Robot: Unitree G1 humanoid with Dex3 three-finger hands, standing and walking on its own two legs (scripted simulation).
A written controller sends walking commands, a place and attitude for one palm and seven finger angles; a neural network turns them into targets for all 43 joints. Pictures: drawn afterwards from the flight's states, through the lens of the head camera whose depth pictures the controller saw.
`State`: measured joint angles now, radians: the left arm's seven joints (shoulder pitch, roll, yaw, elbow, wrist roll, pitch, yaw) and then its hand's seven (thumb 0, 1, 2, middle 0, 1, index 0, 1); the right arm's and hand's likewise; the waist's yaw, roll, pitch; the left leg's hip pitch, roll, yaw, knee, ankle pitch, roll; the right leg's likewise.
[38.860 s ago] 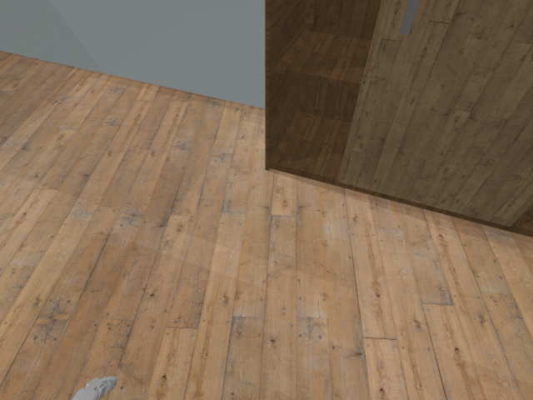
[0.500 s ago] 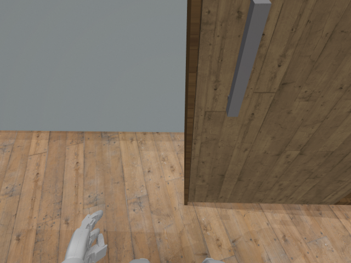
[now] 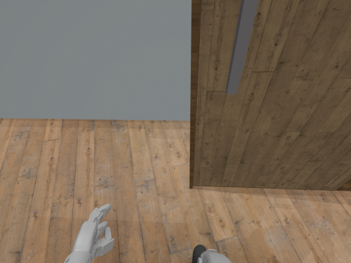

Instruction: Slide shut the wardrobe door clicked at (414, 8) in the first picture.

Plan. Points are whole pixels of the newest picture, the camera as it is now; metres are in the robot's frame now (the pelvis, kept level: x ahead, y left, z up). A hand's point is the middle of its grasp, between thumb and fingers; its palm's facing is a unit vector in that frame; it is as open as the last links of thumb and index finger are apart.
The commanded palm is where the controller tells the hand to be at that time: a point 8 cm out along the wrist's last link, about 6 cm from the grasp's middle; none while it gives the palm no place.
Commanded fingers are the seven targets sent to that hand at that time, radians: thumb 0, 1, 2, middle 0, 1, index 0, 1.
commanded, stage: stop stepping back and stand still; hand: right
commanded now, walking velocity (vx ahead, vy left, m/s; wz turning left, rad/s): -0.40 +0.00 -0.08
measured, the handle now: (239, 41) +0.57 -0.17 +0.20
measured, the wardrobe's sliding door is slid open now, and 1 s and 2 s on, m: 0.00 0.00 0.00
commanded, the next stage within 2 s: let the arm hang, fingers relaxed in 1.60 s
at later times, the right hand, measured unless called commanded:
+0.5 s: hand out of the picture +0.09 -0.31 +0.19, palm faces +0.45 +0.79 -0.42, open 7.4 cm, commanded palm +0.05 -0.33 +0.19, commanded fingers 0.00 -0.90 -0.90 0.20 0.30 0.20 0.30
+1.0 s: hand out of the picture +0.05 -0.34 +0.19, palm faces +0.51 +0.77 -0.37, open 7.4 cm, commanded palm +0.00 -0.37 +0.19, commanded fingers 0.00 -0.90 -0.90 0.20 0.30 0.20 0.30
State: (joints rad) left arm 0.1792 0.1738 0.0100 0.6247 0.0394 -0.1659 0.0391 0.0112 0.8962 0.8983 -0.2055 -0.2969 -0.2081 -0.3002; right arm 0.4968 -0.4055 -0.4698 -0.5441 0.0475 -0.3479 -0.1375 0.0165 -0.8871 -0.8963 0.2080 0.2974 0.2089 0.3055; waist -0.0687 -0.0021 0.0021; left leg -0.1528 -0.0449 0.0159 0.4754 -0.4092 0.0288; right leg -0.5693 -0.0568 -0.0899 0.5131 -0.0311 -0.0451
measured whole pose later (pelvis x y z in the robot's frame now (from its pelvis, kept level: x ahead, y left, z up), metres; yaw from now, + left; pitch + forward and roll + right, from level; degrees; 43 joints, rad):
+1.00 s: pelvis -0.14 -0.07 +0.01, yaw +0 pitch -1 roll +0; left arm 0.26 0.19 -0.01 0.68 0.02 -0.08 0.07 0.01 0.90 0.90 -0.21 -0.30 -0.21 -0.30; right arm 0.49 -0.39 -0.44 -0.48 0.04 -0.17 -0.15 0.01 -0.88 -0.90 0.21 0.30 0.21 0.31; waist -0.04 0.05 -0.04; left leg -0.30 0.03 0.07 0.59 -0.28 0.03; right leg -0.40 -0.05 -0.06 0.78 -0.36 -0.01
